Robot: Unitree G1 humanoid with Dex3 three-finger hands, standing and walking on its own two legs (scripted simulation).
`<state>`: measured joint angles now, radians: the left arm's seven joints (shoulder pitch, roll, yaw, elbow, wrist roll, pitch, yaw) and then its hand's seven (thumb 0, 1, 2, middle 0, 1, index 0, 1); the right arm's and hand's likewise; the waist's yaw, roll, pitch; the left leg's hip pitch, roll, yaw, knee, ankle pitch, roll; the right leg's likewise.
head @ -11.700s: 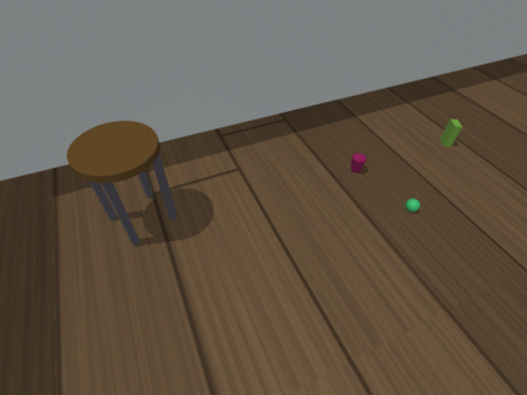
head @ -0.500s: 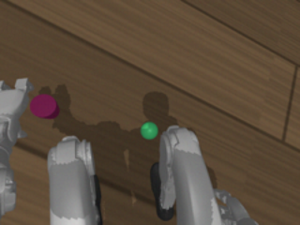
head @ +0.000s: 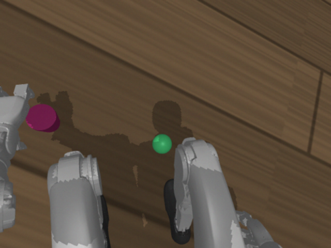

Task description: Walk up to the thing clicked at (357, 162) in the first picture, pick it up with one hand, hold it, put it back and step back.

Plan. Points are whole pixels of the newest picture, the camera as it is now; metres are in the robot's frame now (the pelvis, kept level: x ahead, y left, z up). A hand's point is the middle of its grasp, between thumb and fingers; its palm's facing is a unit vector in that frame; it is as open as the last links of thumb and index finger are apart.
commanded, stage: approach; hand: left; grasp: from above
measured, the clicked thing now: (46, 120) +0.44 +0.28 -0.28
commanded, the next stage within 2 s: rest palm in 0.26 s
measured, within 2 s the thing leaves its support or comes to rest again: neither
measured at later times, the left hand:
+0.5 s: hand (26, 118) +0.43 +0.30 -0.19, palm faces -0.48 -0.09 -0.87, open 13.6 cm
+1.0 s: hand (45, 121) +0.43 +0.27 -0.25, palm faces -0.37 -0.06 -0.93, open 14.0 cm
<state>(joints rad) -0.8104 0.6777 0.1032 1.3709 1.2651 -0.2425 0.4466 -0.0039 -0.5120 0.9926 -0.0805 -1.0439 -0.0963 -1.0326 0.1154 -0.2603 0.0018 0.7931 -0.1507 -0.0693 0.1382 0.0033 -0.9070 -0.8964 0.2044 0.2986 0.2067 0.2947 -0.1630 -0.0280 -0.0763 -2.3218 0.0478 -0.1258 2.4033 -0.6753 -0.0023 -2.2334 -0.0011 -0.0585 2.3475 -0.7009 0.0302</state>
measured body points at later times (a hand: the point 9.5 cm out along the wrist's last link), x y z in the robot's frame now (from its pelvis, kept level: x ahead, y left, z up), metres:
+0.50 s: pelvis +0.00 +0.00 -0.01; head +0.24 +0.05 +0.37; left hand +0.45 +0.30 -0.14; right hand +0.04 -0.27 -0.12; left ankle +0.08 +0.13 -0.30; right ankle +0.09 -0.13 -0.30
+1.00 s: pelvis +0.01 +0.00 -0.03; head +0.25 +0.10 +0.33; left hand +0.45 +0.27 -0.20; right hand +0.08 -0.27 -0.12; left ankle +0.08 +0.13 -0.30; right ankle +0.09 -0.13 -0.30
